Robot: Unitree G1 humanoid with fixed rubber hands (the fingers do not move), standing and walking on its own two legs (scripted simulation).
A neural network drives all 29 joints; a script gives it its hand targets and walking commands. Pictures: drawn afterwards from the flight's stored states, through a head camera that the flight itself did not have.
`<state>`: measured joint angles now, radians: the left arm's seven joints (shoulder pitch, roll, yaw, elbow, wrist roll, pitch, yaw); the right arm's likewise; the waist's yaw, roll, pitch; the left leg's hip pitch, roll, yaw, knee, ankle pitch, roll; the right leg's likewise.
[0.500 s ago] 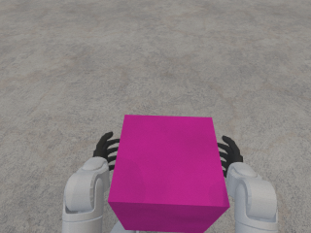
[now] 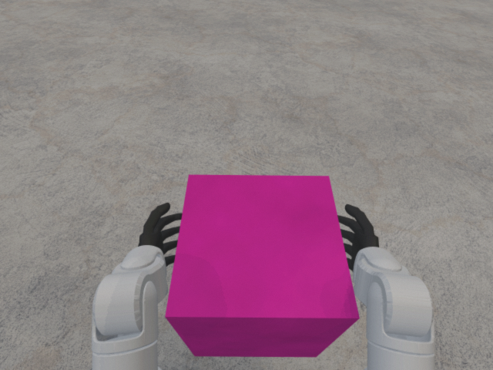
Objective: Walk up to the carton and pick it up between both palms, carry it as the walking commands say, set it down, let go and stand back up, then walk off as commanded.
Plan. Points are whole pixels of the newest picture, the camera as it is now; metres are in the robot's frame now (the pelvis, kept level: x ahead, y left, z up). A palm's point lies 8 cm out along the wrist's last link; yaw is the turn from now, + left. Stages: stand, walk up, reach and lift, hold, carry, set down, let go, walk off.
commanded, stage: carry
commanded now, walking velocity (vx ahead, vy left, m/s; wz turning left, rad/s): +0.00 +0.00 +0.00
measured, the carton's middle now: (257, 272) +0.27 +0.02 +0.03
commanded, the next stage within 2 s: none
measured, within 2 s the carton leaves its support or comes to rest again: neither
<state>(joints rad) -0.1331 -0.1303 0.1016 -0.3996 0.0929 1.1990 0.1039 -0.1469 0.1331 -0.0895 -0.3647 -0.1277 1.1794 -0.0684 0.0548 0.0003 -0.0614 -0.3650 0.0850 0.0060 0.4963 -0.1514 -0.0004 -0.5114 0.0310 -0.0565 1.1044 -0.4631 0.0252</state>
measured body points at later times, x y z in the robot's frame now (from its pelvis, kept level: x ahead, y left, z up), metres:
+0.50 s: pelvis -0.21 -0.01 -0.01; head -0.23 -0.01 +0.44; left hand +0.06 +0.13 +0.07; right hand +0.06 -0.17 +0.08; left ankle -0.22 +0.11 -0.74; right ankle -0.14 -0.13 -0.74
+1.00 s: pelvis -0.30 -0.07 -0.02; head -0.29 -0.07 +0.43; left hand +0.00 +0.02 +0.05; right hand -0.06 -0.28 +0.05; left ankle -0.28 +0.07 -0.70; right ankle -0.25 -0.15 -0.74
